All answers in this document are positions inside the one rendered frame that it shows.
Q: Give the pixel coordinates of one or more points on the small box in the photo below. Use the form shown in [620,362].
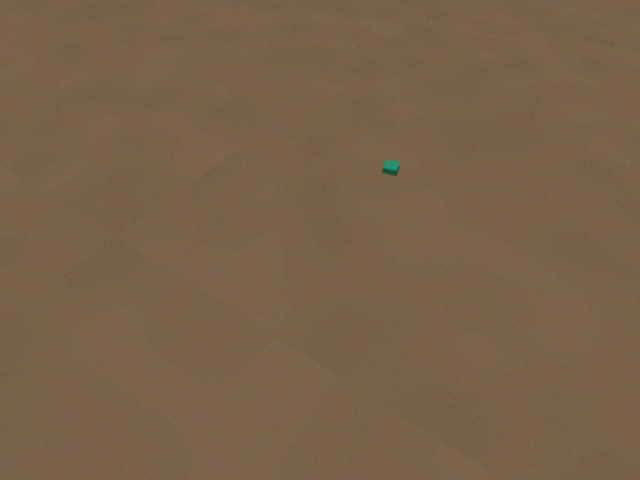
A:
[390,167]

